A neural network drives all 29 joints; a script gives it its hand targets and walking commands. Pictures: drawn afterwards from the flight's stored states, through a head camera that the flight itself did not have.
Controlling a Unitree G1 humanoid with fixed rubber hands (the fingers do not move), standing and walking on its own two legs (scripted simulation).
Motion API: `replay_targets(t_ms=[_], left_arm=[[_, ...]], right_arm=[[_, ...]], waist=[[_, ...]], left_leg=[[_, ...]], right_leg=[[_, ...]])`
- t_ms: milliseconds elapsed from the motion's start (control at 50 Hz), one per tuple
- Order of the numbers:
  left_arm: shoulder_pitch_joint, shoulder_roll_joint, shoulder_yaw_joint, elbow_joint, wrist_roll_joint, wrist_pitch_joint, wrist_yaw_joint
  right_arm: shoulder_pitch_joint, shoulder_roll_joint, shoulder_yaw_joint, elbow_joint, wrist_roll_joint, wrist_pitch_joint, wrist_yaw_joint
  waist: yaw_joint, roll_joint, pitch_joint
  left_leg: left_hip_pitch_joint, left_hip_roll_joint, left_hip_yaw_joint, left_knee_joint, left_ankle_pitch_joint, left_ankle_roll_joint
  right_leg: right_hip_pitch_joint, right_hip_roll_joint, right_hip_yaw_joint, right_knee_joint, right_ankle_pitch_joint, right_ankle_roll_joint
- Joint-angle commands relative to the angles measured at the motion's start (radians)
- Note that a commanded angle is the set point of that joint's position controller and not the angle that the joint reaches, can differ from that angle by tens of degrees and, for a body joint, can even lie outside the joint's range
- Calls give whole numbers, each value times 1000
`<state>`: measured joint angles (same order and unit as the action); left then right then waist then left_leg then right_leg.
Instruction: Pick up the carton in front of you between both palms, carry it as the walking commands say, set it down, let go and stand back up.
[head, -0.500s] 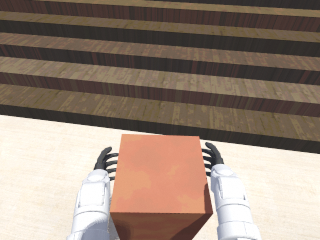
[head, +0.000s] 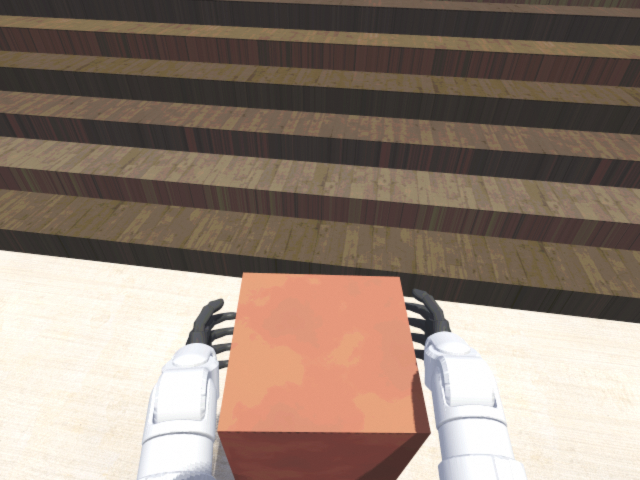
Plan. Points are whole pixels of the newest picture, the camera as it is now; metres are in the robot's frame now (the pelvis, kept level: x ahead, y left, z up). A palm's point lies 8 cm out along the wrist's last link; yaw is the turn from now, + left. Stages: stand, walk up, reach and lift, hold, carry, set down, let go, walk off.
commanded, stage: hold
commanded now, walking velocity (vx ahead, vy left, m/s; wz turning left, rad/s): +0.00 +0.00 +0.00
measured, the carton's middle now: (317, 388) +0.28 +0.00 -0.03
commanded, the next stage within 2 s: carry in 1.18 s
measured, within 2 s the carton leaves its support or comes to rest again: neither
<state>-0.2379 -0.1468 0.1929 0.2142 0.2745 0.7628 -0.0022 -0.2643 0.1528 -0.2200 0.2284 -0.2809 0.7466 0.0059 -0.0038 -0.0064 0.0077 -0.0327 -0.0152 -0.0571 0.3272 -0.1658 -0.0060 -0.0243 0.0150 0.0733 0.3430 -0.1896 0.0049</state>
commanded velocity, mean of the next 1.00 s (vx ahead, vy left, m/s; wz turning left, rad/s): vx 0.00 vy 0.00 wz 0.00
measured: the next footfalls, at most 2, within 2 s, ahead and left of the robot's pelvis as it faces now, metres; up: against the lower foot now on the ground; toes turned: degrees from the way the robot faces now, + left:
left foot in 1.64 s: +0.20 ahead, +0.10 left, +0.00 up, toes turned +9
right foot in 2.00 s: +0.48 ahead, -0.14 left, +0.00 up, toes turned -14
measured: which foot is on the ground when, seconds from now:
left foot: down 0.00-1.00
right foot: down 0.00-1.00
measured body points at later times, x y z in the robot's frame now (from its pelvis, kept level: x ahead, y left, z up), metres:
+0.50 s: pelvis -0.01 +0.00 +0.00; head -0.05 +0.00 +0.45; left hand +0.29 +0.15 +0.04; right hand +0.30 -0.15 +0.05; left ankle +0.02 +0.13 -0.75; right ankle +0.01 -0.12 -0.75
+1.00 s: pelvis +0.00 +0.00 +0.00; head -0.05 +0.00 +0.45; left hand +0.29 +0.15 +0.04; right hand +0.30 -0.15 +0.04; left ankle +0.02 +0.13 -0.75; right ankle +0.01 -0.12 -0.75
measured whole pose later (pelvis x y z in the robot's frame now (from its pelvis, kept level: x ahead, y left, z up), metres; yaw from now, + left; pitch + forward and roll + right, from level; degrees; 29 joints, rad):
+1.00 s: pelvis +0.00 +0.00 +0.00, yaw +0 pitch -8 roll +0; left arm -0.25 -0.15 0.19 0.21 0.28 0.78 0.00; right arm -0.27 0.15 -0.22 0.22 -0.29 0.76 0.01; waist 0.00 -0.01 0.02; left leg -0.04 -0.02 -0.06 0.34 -0.17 -0.01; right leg -0.03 0.01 0.07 0.35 -0.19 0.01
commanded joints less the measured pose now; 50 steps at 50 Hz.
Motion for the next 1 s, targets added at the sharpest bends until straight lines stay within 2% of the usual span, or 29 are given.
replay_targets(t_ms=[0,260,680,980], left_arm=[[-495,-882,-476,-49,-240,-29,-236],[-604,-922,-476,-1,-243,-41,-247],[-514,-913,-496,-58,-254,-32,-234],[-504,-900,-504,-77,-259,-30,-234]], right_arm=[[-419,909,483,7,231,-6,240],[-524,937,477,57,228,-21,253],[-437,920,498,-2,241,-13,244],[-422,920,509,-23,247,-9,237]], waist=[[6,1,-136],[0,4,-180],[2,5,-207],[2,0,-198]], left_leg=[[41,-72,-7,-37,65,10],[46,-65,-4,-18,12,8],[81,-71,-12,-22,158,2],[69,-74,-11,-21,143,4]], right_leg=[[-43,66,5,-58,73,-3],[-62,63,-3,-42,12,-6],[-14,72,3,-43,156,3],[-16,70,7,-42,147,4]])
